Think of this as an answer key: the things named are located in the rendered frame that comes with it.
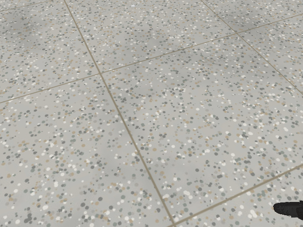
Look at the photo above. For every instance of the robot right hand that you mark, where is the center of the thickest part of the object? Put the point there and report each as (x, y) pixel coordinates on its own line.
(292, 208)

